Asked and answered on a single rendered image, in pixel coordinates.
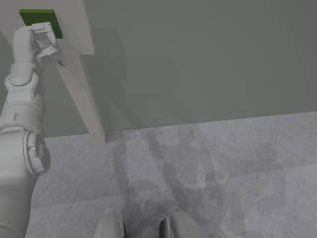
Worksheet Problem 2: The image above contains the button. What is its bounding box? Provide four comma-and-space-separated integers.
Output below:
19, 9, 63, 39

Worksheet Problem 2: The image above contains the left robot upper arm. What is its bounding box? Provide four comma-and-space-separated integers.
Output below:
0, 130, 51, 238

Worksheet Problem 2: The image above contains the right robot shin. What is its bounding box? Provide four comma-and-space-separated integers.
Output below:
164, 207, 180, 238

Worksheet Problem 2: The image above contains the robot left forearm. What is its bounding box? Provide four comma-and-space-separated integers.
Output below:
0, 61, 46, 137

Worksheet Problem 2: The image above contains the panel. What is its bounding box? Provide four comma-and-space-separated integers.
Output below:
0, 0, 106, 146

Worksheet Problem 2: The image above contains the robot right thigh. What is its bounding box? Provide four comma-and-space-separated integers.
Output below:
164, 211, 208, 238

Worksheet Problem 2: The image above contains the robot left hand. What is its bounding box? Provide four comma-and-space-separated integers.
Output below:
12, 22, 66, 72

